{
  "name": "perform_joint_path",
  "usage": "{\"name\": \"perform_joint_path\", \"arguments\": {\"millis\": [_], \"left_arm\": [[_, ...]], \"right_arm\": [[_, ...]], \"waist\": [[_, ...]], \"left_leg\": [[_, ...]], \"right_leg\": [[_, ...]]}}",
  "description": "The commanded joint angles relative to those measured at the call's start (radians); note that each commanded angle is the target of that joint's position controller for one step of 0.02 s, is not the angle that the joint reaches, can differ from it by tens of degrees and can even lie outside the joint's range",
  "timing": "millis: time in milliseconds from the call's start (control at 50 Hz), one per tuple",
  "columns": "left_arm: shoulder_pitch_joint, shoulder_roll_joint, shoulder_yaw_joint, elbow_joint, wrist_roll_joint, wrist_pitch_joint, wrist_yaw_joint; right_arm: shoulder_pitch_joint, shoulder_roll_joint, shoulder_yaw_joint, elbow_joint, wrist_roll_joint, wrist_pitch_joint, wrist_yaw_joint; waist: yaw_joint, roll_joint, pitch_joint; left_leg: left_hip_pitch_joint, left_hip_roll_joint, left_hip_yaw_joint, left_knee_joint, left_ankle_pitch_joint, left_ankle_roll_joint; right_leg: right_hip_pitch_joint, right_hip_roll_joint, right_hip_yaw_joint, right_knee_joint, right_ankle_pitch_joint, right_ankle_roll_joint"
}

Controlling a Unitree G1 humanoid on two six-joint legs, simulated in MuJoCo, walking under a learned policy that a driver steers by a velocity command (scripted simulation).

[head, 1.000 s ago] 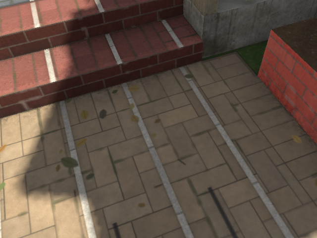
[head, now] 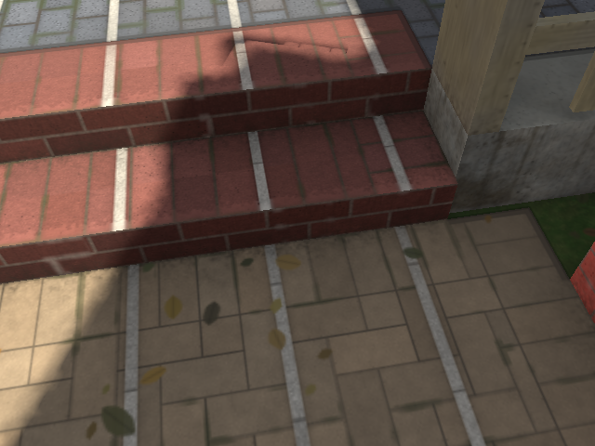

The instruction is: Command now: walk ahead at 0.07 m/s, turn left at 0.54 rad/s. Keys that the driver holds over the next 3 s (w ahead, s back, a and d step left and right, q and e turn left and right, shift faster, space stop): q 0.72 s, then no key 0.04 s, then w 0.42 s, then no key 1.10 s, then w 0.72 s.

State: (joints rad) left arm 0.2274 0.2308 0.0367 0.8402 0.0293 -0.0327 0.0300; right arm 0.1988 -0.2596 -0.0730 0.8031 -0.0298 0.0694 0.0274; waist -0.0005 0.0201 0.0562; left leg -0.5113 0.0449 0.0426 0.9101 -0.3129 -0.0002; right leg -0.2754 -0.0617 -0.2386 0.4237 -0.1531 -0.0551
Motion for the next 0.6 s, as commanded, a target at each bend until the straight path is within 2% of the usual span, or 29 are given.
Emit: {"name": "perform_joint_path", "arguments": {"millis": [20, 80, 100, 120, 140, 160, 180, 200, 220, 240, 260, 280, 320, 420, 500, 540, 580, 600], "left_arm": [[-0.009, 0.161, 0.041, -0.063, 0.003, 0.004, -0.005], [0.0, 0.191, 0.056, -0.061, -0.001, 0.024, -0.011], [-0.002, 0.197, 0.06, -0.059, -0.004, 0.032, -0.012], [0.038, 0.181, 0.062, -0.046, 0.001, 0.042, -0.015], [0.075, 0.116, 0.05, -0.062, 0.005, 0.054, -0.025], [-0.006, 0.085, 0.035, -0.13, -0.004, 0.069, -0.01], [-0.056, 0.116, 0.039, -0.132, -0.002, 0.081, -0.004], [-0.046, 0.11, 0.041, -0.125, -0.016, 0.082, -0.007], [-0.03, 0.111, 0.042, -0.111, -0.022, 0.072, -0.009], [-0.015, 0.131, 0.049, -0.103, -0.007, 0.067, -0.011], [0.005, 0.138, 0.053, -0.094, 0.004, 0.066, -0.014], [0.01, 0.135, 0.053, -0.096, 0.003, 0.067, -0.017], [-0.005, 0.116, 0.048, -0.11, -0.006, 0.072, -0.018], [-0.061, 0.11, 0.038, -0.151, -0.01, 0.078, -0.009], [-0.059, 0.113, 0.032, -0.174, -0.021, 0.067, -0.003], [-0.031, 0.116, 0.03, -0.18, -0.028, 0.06, 0.001], [0.039, 0.107, 0.027, -0.169, -0.029, 0.05, 0.008], [0.076, 0.131, 0.033, -0.162, -0.022, 0.042, 0.017]], "right_arm": [[0.021, -0.048, -0.004, -0.074, 0.003, 0.0, 0.01], [0.008, -0.053, -0.006, -0.106, 0.011, -0.009, 0.01], [0.035, -0.051, -0.006, -0.104, 0.011, -0.019, 0.008], [0.075, -0.076, -0.012, -0.089, 0.007, -0.033, 0.001], [0.1, -0.174, -0.031, -0.096, -0.003, -0.049, -0.013], [0.118, -0.297, -0.064, -0.108, 0.002, -0.049, -0.02], [0.16, -0.254, -0.063, -0.09, 0.007, -0.045, -0.027], [0.107, -0.205, -0.046, -0.093, 0.011, -0.042, -0.033], [0.03, -0.177, -0.036, -0.109, 0.011, -0.036, -0.035], [-0.018, -0.157, -0.03, -0.128, 0.019, -0.036, -0.038], [-0.027, -0.137, -0.024, -0.137, 0.023, -0.038, -0.036], [-0.012, -0.136, -0.023, -0.138, 0.026, -0.041, -0.033], [0.022, -0.153, -0.03, -0.133, 0.027, -0.047, -0.029], [0.069, -0.176, -0.039, -0.134, 0.015, -0.04, -0.028], [0.05, -0.195, -0.047, -0.146, 0.008, -0.033, -0.017], [0.025, -0.197, -0.05, -0.152, 0.009, -0.029, -0.012], [-0.023, -0.191, -0.05, -0.159, 0.019, -0.025, -0.009], [-0.035, -0.17, -0.044, -0.166, 0.029, -0.027, -0.014]], "waist": [[0.001, -0.155, -0.112], [0.007, -0.159, -0.11], [-0.012, -0.132, -0.112], [-0.02, -0.05, -0.114], [-0.009, 0.219, -0.1], [-0.04, 0.312, -0.042], [-0.064, 0.162, -0.053], [-0.026, 0.131, -0.041], [0.009, 0.114, -0.038], [0.021, 0.129, -0.057], [0.024, 0.116, -0.094], [0.022, 0.089, -0.121], [0.01, 0.065, -0.128], [-0.031, 0.103, -0.103], [-0.03, 0.108, -0.11], [-0.017, 0.116, -0.118], [0.031, 0.106, -0.12], [0.049, 0.07, -0.118]], "left_leg": [[0.127, -0.006, 0.033, -0.093, -0.038, 0.012], [0.189, -0.02, 0.054, -0.236, -0.074, 0.036], [0.26, -0.035, 0.059, -0.347, -0.012, 0.05], [0.338, -0.029, -0.003, -0.476, 0.06, 0.065], [0.405, 0.202, -0.32, -0.63, 0.229, 0.113], [0.351, 0.365, -0.552, -0.639, 0.505, 0.275], [0.355, 0.33, -0.476, -0.617, 0.526, 0.311], [0.332, 0.26, -0.39, -0.608, 0.488, 0.285], [0.325, 0.188, -0.324, -0.608, 0.439, 0.241], [0.341, 0.152, -0.293, -0.597, 0.467, 0.224], [0.361, 0.135, -0.278, -0.584, 0.533, 0.224], [0.378, 0.135, -0.282, -0.575, 0.563, 0.228], [0.408, 0.139, -0.311, -0.573, 0.534, 0.237], [0.405, 0.143, -0.411, -0.579, 0.363, 0.257], [0.344, 0.124, -0.474, -0.553, 0.373, 0.246], [0.318, 0.109, -0.513, -0.54, 0.399, 0.223], [0.256, 0.063, -0.523, -0.51, 0.35, 0.167], [0.177, 0.016, -0.499, -0.471, 0.227, 0.112]], "right_leg": [[0.027, -0.283, 0.151, -0.138, 0.088, -0.147], [0.055, -0.304, 0.145, -0.071, 0.043, -0.11], [0.032, -0.29, 0.117, -0.012, 0.019, -0.072], [-0.013, -0.249, 0.08, 0.094, -0.039, -0.011], [-0.17, -0.128, -0.014, 0.372, -0.296, 0.067], [-0.353, 0.033, 0.085, 0.521, -0.508, 0.106], [-0.357, 0.01, 0.193, 0.636, -0.469, 0.108], [-0.35, 0.007, 0.227, 0.656, -0.38, 0.102], [-0.336, 0.002, 0.248, 0.632, -0.294, 0.094], [-0.328, 0.013, 0.243, 0.64, -0.245, 0.088], [-0.307, 0.027, 0.24, 0.666, -0.225, 0.087], [-0.297, 0.035, 0.244, 0.674, -0.22, 0.088], [-0.306, 0.038, 0.255, 0.634, -0.22, 0.095], [-0.278, 0.057, 0.274, 0.466, -0.254, 0.093], [-0.163, 0.093, 0.274, 0.345, -0.276, 0.074], [-0.084, 0.114, 0.273, 0.259, -0.277, 0.06], [0.059, 0.128, 0.265, 0.052, -0.178, 0.043], [0.164, 0.076, 0.305, -0.085, -0.119, 0.029]]}}
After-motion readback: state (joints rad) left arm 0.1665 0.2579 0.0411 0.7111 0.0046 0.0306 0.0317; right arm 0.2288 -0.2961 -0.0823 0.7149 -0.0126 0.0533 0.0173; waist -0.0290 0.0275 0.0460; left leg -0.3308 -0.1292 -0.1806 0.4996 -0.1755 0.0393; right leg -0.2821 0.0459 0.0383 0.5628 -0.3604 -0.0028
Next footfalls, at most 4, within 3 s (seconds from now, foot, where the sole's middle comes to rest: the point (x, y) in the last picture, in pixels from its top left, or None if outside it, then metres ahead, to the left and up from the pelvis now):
0.14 left None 0.05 0.12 -0.78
0.62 right None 0.07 -0.07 -0.78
1.04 left None -0.03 0.12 -0.78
1.44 right None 0.30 0.11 -0.78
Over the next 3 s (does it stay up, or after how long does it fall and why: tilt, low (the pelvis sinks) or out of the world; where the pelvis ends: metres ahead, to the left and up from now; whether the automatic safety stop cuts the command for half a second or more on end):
stays up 0.45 0.24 -0.01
